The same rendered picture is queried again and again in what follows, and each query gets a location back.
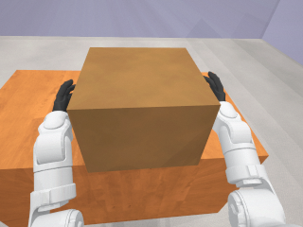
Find robot right hand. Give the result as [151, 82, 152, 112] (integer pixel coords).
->
[204, 71, 226, 102]

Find robot left upper arm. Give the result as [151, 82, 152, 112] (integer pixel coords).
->
[31, 209, 84, 227]

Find pedestal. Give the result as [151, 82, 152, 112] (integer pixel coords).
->
[0, 70, 269, 227]

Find right robot forearm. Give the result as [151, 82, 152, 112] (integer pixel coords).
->
[212, 101, 286, 224]

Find robot left hand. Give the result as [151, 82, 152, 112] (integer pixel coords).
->
[52, 79, 76, 113]

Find left robot forearm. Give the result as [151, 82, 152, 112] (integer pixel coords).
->
[27, 111, 77, 227]

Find carton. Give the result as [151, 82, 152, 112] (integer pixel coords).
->
[66, 47, 221, 173]

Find robot right upper arm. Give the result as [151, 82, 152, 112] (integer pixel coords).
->
[227, 188, 302, 227]

